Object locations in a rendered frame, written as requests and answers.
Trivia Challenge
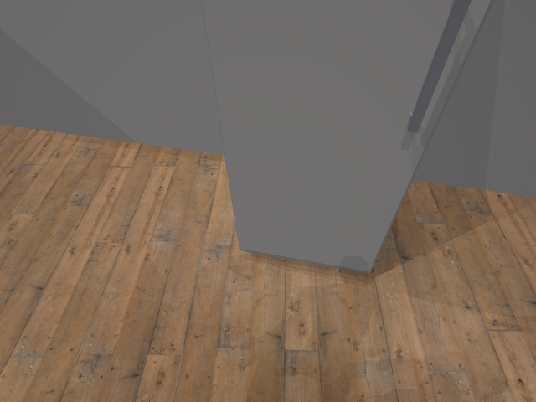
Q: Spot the fridge door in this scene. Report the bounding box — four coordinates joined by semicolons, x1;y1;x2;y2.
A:
202;0;491;272

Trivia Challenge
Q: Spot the handle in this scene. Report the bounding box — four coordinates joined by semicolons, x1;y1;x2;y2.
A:
408;0;471;133

